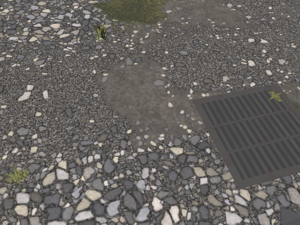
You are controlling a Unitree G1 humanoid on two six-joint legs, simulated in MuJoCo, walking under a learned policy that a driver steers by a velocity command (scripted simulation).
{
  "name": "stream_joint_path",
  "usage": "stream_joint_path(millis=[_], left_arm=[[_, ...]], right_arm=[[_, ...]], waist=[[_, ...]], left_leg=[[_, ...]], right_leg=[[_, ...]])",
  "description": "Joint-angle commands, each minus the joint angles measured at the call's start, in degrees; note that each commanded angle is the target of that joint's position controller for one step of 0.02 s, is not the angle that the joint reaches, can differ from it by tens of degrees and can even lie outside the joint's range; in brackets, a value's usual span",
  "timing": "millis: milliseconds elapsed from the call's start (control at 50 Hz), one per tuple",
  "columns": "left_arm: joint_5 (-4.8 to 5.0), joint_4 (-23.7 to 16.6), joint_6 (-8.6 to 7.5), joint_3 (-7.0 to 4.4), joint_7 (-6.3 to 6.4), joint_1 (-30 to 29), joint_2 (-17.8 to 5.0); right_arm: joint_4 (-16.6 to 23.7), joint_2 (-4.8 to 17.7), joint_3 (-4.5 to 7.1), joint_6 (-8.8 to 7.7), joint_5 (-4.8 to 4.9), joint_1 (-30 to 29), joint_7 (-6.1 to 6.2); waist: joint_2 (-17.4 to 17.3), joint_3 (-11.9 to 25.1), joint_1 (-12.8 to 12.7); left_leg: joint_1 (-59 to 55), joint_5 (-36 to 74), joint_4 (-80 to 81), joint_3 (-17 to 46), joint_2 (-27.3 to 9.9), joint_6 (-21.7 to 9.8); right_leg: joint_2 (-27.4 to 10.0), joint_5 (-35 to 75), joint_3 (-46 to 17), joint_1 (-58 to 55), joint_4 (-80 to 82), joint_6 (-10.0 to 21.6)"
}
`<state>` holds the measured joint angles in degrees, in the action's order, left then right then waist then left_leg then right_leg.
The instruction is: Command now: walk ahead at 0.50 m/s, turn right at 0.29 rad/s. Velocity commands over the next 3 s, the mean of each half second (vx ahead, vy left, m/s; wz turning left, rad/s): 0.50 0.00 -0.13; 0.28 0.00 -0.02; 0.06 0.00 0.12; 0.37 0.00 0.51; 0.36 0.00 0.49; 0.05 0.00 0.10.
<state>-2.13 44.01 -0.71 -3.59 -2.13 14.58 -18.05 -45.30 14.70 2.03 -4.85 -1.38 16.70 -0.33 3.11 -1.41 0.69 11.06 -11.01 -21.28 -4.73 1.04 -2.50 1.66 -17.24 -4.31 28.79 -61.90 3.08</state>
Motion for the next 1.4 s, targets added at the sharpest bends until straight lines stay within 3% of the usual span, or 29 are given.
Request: stream_joint_path(millis=[20,120,200,240,280,300,320,340,360,380,420,580,620,700,760,780,800,820,840,880,900,1000,1060,1120,1160,1180,1220,1320,1400], left_arm=[[-0.32,-3.31,-0.12,0.01,-0.60,0.24,-1.61],[-0.10,-6.31,-0.83,1.92,-1.43,-10.92,0.77],[0.04,-7.32,-1.27,2.18,-0.96,-14.62,-0.17],[-0.27,-6.49,-1.68,1.83,-0.32,-11.92,-1.02],[-1.40,-1.12,-2.77,0.43,0.71,3.06,-3.51],[-2.52,0.08,-3.03,-1.01,1.60,12.29,-8.88],[-0.84,0.62,-2.38,-2.08,1.98,13.19,-12.83],[1.10,0.75,-2.06,-1.59,2.03,9.56,-9.59],[1.22,0.51,-2.30,-0.61,1.95,5.25,-6.11],[1.06,0.50,-2.68,0.09,1.70,2.51,-3.46],[1.30,1.26,-3.44,0.74,1.80,0.77,-1.22],[1.88,6.66,-4.58,0.31,1.73,7.99,-2.12],[1.76,7.93,-4.58,0.52,1.84,9.13,-2.08],[1.36,10.62,-4.21,0.93,2.37,11.15,-2.13],[1.47,11.35,-3.81,0.71,3.12,8.52,-3.12],[2.05,11.47,-3.80,0.80,3.24,8.60,-3.04],[2.69,10.13,-4.08,1.58,3.56,11.48,-0.51],[4.81,12.83,-3.15,2.08,3.51,21.22,3.57],[2.87,13.93,-1.91,0.99,3.89,17.99,-0.78],[0.98,12.54,-1.13,1.06,3.51,9.93,0.76],[0.44,12.50,-0.43,1.05,3.29,8.52,1.25],[0.63,15.01,2.27,2.01,3.68,8.88,4.27],[0.83,15.50,2.82,2.07,4.01,5.96,3.40],[0.45,16.94,2.23,2.50,4.00,6.12,4.17],[-0.28,16.85,1.05,2.72,4.35,6.14,2.20],[1.13,17.25,0.76,2.46,4.42,3.08,0.63],[1.75,17.20,-0.39,3.16,4.25,0.79,3.10],[1.58,16.86,-0.32,1.69,5.35,1.95,1.18],[1.30,16.19,0.76,-0.33,6.33,4.13,-1.09]], right_arm=[[0.93,6.54,1.50,-1.62,0.49,2.18,-0.42],[-1.84,6.97,1.61,-1.02,0.81,4.90,-0.65],[-4.57,8.77,2.04,-0.26,0.69,8.91,-0.47],[-5.45,9.65,2.21,0.33,0.66,8.82,-0.24],[-5.75,8.30,1.60,0.77,1.04,8.83,-0.06],[-2.67,4.48,0.38,0.59,1.74,8.77,-0.27],[-1.97,3.18,0.48,0.77,1.46,12.35,-0.28],[-2.31,7.82,1.80,1.40,0.23,7.32,0.10],[-1.52,6.60,1.56,1.04,0.54,4.69,-0.31],[-1.85,5.41,1.31,0.98,0.76,4.02,-0.54],[-3.37,4.23,1.12,2.30,-0.39,6.08,-1.04],[0.53,2.48,0.65,3.29,-0.52,-8.32,-2.02],[1.25,1.31,0.02,2.97,-0.33,-11.30,-1.84],[0.74,1.36,-0.39,2.22,-0.13,-12.23,-0.86],[-3.35,3.70,0.53,1.03,-0.78,-2.18,0.23],[-5.45,5.14,0.96,0.04,-1.39,3.64,0.65],[-6.65,10.06,1.96,-0.44,-2.30,10.24,1.04],[-6.82,11.21,2.28,0.25,-0.45,9.90,0.66],[-5.76,8.69,1.81,0.88,2.07,7.07,0.30],[-4.70,2.89,-0.01,1.59,1.65,-3.15,0.84],[-4.84,1.72,-0.53,1.75,1.48,-4.90,1.30],[-7.47,3.27,-0.59,1.87,0.13,-4.04,1.39],[-8.54,4.32,-0.20,2.94,0.22,-3.62,1.28],[-9.02,3.71,-0.29,4.20,1.01,-4.92,1.42],[-9.77,2.34,-0.43,4.57,0.92,-2.76,1.34],[-10.30,0.24,-0.65,4.91,1.66,-0.52,1.13],[-12.30,0.23,-0.74,4.88,0.96,0.77,1.11],[-11.71,1.97,-0.30,4.33,0.86,-2.36,1.18],[-9.68,1.21,0.16,4.75,0.62,-3.24,1.28]], waist=[[-8.68,0.01,-0.90],[-8.61,-1.53,1.14],[-8.88,-2.14,2.03],[-8.77,-0.90,0.25],[-5.19,7.75,-6.10],[3.42,15.94,-9.22],[12.15,19.13,-6.92],[3.69,11.77,-6.42],[2.07,5.09,-4.30],[0.74,2.49,-2.46],[1.98,1.03,0.32],[-0.01,-3.15,-1.30],[-0.26,-3.94,-1.74],[1.34,-2.09,-2.29],[0.87,1.69,2.20],[-1.57,4.83,4.49],[-8.73,12.51,4.72],[-17.47,22.34,1.38],[-8.80,20.66,1.55],[-6.26,6.51,-1.01],[-6.94,3.71,-2.07],[-8.82,4.81,-3.15],[-10.07,3.69,-1.96],[-7.66,0.51,-2.97],[-2.90,-2.19,-1.77],[5.11,-4.72,1.25],[3.77,-3.29,2.09],[-1.46,-2.41,0.12],[-0.18,-1.88,-0.79]], left_leg=[[-5.14,12.62,12.31,12.11,-14.77,-7.79],[-4.38,16.46,13.23,4.87,-11.98,-6.81],[-8.68,21.58,10.56,5.35,-14.54,-6.37],[-11.00,32.02,4.93,4.63,-15.04,-5.72],[-5.62,35.19,-13.83,0.67,-11.05,-3.61],[8.65,14.54,-32.57,-2.03,-7.08,-1.52],[23.00,-20.44,-46.85,0.77,1.64,-0.65],[27.81,-17.17,-50.04,6.60,-1.96,-1.39],[28.13,-12.16,-48.16,6.72,-4.00,-1.70],[25.56,-8.94,-44.59,6.48,-5.66,-1.53],[20.24,-6.40,-41.10,5.89,-6.81,-0.17],[27.27,7.07,-26.92,3.17,-7.73,2.78],[24.08,9.62,-20.58,1.48,-6.10,2.52],[16.74,11.21,-13.66,0.07,-2.52,0.17],[6.00,10.03,-6.40,0.27,0.61,-2.62],[-3.38,22.81,-2.09,1.83,-1.88,-3.59],[-18.76,53.30,-8.85,12.71,-15.32,-6.87],[-28.31,71.87,-9.09,27.69,-27.50,-17.69],[-21.41,62.10,-5.59,25.50,-24.45,-17.13],[-6.92,41.84,1.68,18.00,-19.19,-13.62],[-1.58,37.54,4.15,14.83,-16.89,-11.92],[5.79,19.75,6.92,10.02,-12.98,-9.70],[8.25,-1.93,9.68,12.23,-12.64,-8.68],[13.61,-16.26,10.02,13.21,-11.56,-5.31],[14.14,-16.14,6.80,12.06,-8.95,-1.17],[8.20,-9.33,5.07,7.28,-4.10,0.04],[-3.83,0.29,1.63,6.81,-4.36,0.39],[4.92,-0.02,0.39,8.86,-4.44,-0.96],[10.54,-1.51,-7.30,7.51,-1.74,-1.49]], right_leg=[[-2.15,4.50,-1.77,8.02,2.85,-1.18],[-3.77,13.00,4.93,4.23,20.31,-2.15],[-3.36,10.32,7.92,0.31,27.40,0.08],[-1.40,6.57,9.05,-4.81,30.45,1.98],[-0.83,7.56,7.79,-25.51,35.14,4.87],[-16.41,-0.03,-10.78,-41.53,37.29,9.07],[-26.83,1.31,-33.62,-46.85,44.89,14.48],[-23.52,1.04,-28.43,-41.63,45.03,13.43],[-20.86,5.04,-20.57,-34.32,46.30,12.03],[-17.79,9.28,-15.01,-28.87,48.39,10.04],[-14.01,14.64,-8.28,-22.65,51.22,8.00],[-11.53,22.31,-0.69,-24.27,55.85,8.95],[-10.86,35.10,2.28,-24.24,53.64,8.07],[-11.01,48.88,4.24,-27.89,47.17,5.86],[-10.23,54.44,3.63,-30.82,34.84,3.71],[-7.72,46.75,4.93,-27.54,26.04,2.24],[-3.90,20.94,6.83,-17.07,11.05,0.67],[4.56,-19.97,4.88,-7.75,-5.07,-0.59],[2.56,-17.72,-1.27,-7.88,-6.81,-0.66],[-1.08,-12.33,-0.27,-5.48,-2.78,-1.40],[-2.30,-10.20,0.07,-7.78,1.07,-2.08],[-2.03,-6.91,3.74,-16.88,16.76,-3.30],[-2.24,-2.77,4.62,-18.28,22.74,-2.83],[-2.31,3.18,5.18,-23.56,33.07,-1.52],[-8.52,2.55,-2.87,-22.83,43.08,-0.06],[-9.64,-4.75,-6.11,-12.75,46.03,1.11],[-9.35,-7.13,-5.79,-6.40,49.90,-0.50],[-7.32,2.22,-0.76,-16.28,44.21,0.15],[-10.66,0.44,-1.38,-16.85,42.80,3.13]])
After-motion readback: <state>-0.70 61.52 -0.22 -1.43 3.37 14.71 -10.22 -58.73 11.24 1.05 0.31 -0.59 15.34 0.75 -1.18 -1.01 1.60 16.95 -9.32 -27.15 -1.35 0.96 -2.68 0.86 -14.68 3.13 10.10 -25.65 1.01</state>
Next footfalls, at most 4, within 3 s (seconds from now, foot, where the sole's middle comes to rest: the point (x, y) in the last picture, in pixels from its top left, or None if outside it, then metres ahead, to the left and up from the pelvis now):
0.28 right None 0.29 -0.12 -0.78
0.78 left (139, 206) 0.57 0.04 -0.78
1.14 right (184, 221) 0.51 -0.16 -0.78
2.12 right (144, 137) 0.96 0.02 -0.78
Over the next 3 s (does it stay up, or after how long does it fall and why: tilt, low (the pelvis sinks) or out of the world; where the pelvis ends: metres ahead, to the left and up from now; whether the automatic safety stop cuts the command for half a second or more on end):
stays up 0.97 0.15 0.00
